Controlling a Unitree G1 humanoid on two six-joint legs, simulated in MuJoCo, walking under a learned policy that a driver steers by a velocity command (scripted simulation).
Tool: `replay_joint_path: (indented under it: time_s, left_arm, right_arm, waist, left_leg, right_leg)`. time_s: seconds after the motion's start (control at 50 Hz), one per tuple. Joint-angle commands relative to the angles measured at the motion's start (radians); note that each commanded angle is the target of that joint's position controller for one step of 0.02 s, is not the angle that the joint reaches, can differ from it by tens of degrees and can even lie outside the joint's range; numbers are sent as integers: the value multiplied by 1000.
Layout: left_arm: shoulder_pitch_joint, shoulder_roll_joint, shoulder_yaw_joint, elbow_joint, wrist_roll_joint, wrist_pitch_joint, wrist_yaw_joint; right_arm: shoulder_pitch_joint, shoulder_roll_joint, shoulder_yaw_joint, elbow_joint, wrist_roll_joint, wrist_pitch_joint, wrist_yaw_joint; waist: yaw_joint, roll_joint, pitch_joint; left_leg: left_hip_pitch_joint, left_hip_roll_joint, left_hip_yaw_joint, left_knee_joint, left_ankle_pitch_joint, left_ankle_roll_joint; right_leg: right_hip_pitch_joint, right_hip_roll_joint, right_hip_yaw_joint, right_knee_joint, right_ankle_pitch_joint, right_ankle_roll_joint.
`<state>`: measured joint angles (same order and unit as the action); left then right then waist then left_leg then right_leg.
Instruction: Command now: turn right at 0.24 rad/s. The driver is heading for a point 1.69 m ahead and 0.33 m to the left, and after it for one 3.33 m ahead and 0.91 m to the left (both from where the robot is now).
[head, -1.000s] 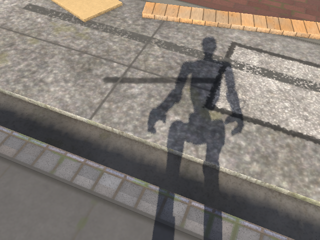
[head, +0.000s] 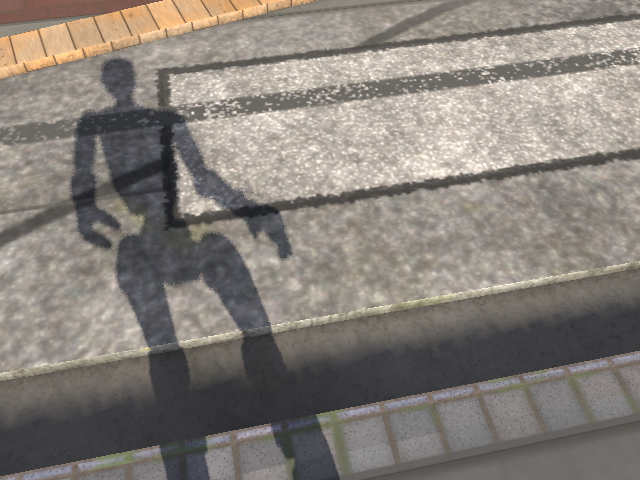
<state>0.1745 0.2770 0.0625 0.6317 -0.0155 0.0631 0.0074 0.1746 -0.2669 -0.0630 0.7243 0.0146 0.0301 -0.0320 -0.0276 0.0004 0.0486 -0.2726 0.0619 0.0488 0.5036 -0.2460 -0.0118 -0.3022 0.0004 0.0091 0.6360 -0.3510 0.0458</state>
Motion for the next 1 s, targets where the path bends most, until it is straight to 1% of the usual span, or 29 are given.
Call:
replay_joint_path:
  time_s: [0.02, 0.04, 0.06, 0.08, 0.1, 0.14, 0.22, 0.28, 0.32, 0.34, 0.36, 0.38, 0.4, 0.44, 0.54, 0.56, 0.6, 0.64, 0.7, 0.74, 0.76, 0.78, 0.8, 0.82, 0.84, 0.86, 0.88, 0.94, 1.0]
  left_arm:
    - [76, 103, 28, -43, 13, -15, 0]
    - [86, 186, 39, -64, 22, -12, 14]
    - [51, 149, 23, -62, 50, -31, 2]
    - [17, 117, 13, -69, 58, -51, -8]
    - [-11, 89, 3, -52, 57, -66, -9]
    - [-50, 100, 5, -38, 37, -78, -5]
    - [-52, 67, -3, -4, 31, -70, 2]
    - [-42, 64, -4, 23, 26, -59, 5]
    - [-28, 50, -10, 50, 15, -60, 4]
    - [6, 39, -12, 64, 27, -68, 3]
    - [43, 52, -4, 69, 35, -73, -3]
    - [0, 55, -6, 73, 40, -70, -2]
    - [-33, 60, -3, 75, 36, -66, 2]
    - [-38, 44, -3, 84, 29, -55, 12]
    - [-4, 34, 3, 136, 26, -50, 19]
    - [14, 33, 4, 153, 25, -48, 21]
    - [26, 52, 14, 167, 12, -48, 27]
    - [23, 42, 13, 164, 4, -69, 27]
    - [10, 3, 9, 163, -10, -120, 8]
    - [44, 7, 12, 177, -16, -137, -3]
    - [125, 9, 16, 212, -19, -141, -5]
    - [220, 38, 28, 257, -15, -144, -6]
    - [336, 114, 50, 296, -9, -150, -4]
    - [400, 203, 69, 295, -3, -161, -19]
    - [355, 134, 44, 283, 14, -172, -21]
    - [319, 91, 30, 271, 13, -178, -22]
    - [295, 84, 25, 262, 11, -178, -23]
    - [295, 27, 0, 268, 12, -153, -19]
    - [317, 58, -1, 277, 10, -135, 2]
  right_arm:
    - [31, -125, -22, -24, 7, -17, 5]
    - [54, -52, 4, -41, -47, -28, 18]
    - [-24, -80, -5, -70, -33, -28, 6]
    - [-47, -143, -23, -63, -20, -20, -3]
    - [-36, -141, -28, -47, -15, -13, -4]
    - [5, -139, -37, -11, -22, 2, -12]
    - [23, -73, -15, 13, -9, -5, -5]
    - [21, -74, -8, 19, -5, -10, -2]
    - [61, -79, -3, 39, -20, -17, 2]
    - [70, -125, -9, 39, -30, -20, 1]
    - [64, -189, -25, 52, -22, -19, 1]
    - [50, -150, -21, 58, -15, -22, 9]
    - [40, -114, -11, 60, -21, -28, 11]
    - [31, -97, -5, 71, -27, -40, 7]
    - [59, -87, 3, 108, -22, -48, -4]
    - [77, -85, 3, 121, -21, -46, -6]
    - [90, -110, -6, 126, -8, -39, -15]
    - [109, -116, -7, 118, -1, -50, -18]
    - [163, -164, -24, 142, 10, -75, -10]
    - [105, -157, -20, 122, 17, -75, -2]
    - [47, -143, -15, 105, 22, -73, 5]
    - [3, -108, -5, 90, 19, -73, 8]
    - [-42, -39, 13, 56, 17, -84, 9]
    - [-62, -50, 11, 17, 23, -107, 3]
    - [-51, -92, -3, 17, 36, -121, 5]
    - [-6, -84, -1, 37, 40, -129, 16]
    - [5, -75, 0, 48, 34, -134, 24]
    - [-55, -55, 1, 39, 14, -131, 54]
    - [-165, 3, 23, -4, 4, -123, 72]
  waist:
    - [32, 94, -142]
    - [-6, -180, -194]
    - [29, -274, -153]
    - [42, -201, -102]
    - [27, -187, -84]
    - [14, -159, -63]
    - [16, -139, -96]
    - [26, -131, -109]
    - [-3, -90, -101]
    - [18, -30, -105]
    - [71, 75, -84]
    - [38, 89, -65]
    - [26, 72, -43]
    - [27, 77, -37]
    - [23, 30, -28]
    - [22, 25, -43]
    - [17, 28, 9]
    - [7, 47, 77]
    - [3, 173, 86]
    - [39, 173, 97]
    - [87, 172, 89]
    - [123, 125, 69]
    - [148, -97, 37]
    - [170, -283, 21]
    - [131, -174, 43]
    - [97, -120, 48]
    - [83, -83, 33]
    - [80, -92, 34]
    - [100, -80, 56]
  left_leg:
    - [-5, 143, -133, -16, 201, 110]
    - [-160, 42, -28, 201, -132, 6]
    - [-188, -4, -55, 269, -376, -32]
    - [-175, 11, -87, 370, -368, -50]
    - [-184, 12, -102, 408, -329, -57]
    - [-192, 17, -115, 434, -255, -77]
    - [-93, 9, -87, 299, -195, -90]
    - [-18, -4, -67, 111, -130, -83]
    - [120, 0, -76, -113, 153, -56]
    - [179, 48, -133, -107, 317, -34]
    - [145, 51, -115, -44, 277, 5]
    - [66, 36, -115, -60, 131, 30]
    - [36, 29, -118, -83, 75, 26]
    - [28, 20, -114, -98, 82, 7]
    - [34, 6, -104, -96, 57, 2]
    - [39, -3, -97, -101, -42, 9]
    - [-6, -14, -108, -99, -356, 51]
    - [-37, 35, -195, -139, -528, 105]
    - [29, 217, -462, -280, -600, 219]
    - [-57, 222, -457, -296, -532, 223]
    - [-140, 169, -374, -257, -472, 186]
    - [-215, 101, -276, -145, -356, 138]
    - [-344, -30, -89, 153, -219, 57]
    - [-496, -95, -55, 428, -259, 27]
    - [-595, -57, -138, 604, -306, 45]
    - [-632, -25, -157, 676, -240, 70]
    - [-655, 7, -142, 683, -161, 88]
    - [-584, 51, -83, 544, -6, 73]
    - [-491, 23, -24, 317, 115, 25]
  right_leg:
    - [251, -19, 33, -298, 281, -71]
    - [384, -252, 304, -269, 603, -143]
    - [181, -368, 390, -303, 562, -307]
    - [131, -325, 363, -332, 465, -330]
    - [120, -276, 309, -332, 415, -297]
    - [123, -230, 255, -316, 452, -256]
    - [140, -178, 175, -266, 571, -251]
    - [157, -186, 211, -247, 526, -260]
    - [104, -152, 201, -247, 383, -200]
    - [68, -111, 180, -231, 265, -151]
    - [57, -50, 124, -250, 164, -118]
    - [97, -19, 84, -235, 119, -86]
    - [107, -14, 76, -214, 117, -76]
    - [113, -18, 74, -200, 174, -80]
    - [114, -19, 70, -206, 192, -72]
    - [114, -7, 56, -205, 96, -72]
    - [29, 26, 29, -168, -216, -90]
    - [-76, 20, 33, -126, -317, -108]
    - [-146, 31, -49, 54, -107, -100]
    - [-37, 11, -38, -10, -100, -133]
    - [120, 18, -43, -130, -67, -147]
    - [260, 0, 8, -184, 5, -148]
    - [369, -141, 291, -306, -152, -212]
    - [456, -345, 672, -455, -145, -340]
    - [461, -389, 709, -448, -74, -371]
    - [479, -356, 605, -426, -17, -344]
    - [488, -326, 510, -428, 17, -310]
    - [425, -235, 275, -461, 289, -243]
    - [328, -191, 153, -481, 392, -237]
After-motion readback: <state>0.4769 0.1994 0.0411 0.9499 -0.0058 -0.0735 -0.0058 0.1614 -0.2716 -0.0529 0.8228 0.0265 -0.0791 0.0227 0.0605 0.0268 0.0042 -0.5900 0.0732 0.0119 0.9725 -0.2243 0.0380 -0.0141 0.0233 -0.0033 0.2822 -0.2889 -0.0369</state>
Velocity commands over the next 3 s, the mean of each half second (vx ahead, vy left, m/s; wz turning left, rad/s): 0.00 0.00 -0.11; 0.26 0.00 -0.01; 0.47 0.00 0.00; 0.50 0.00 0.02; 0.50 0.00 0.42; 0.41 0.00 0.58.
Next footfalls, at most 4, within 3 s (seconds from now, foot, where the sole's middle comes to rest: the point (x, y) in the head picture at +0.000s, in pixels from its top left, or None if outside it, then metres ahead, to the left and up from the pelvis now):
0.02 right None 0.03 -0.12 -0.77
0.34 left None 0.02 0.13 -0.77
1.22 left None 0.40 0.12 -0.77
2.00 right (426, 327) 0.89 -0.27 -0.91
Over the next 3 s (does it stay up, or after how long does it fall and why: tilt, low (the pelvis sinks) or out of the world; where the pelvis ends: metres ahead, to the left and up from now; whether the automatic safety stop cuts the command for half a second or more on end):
stays up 1.20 -0.02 -0.14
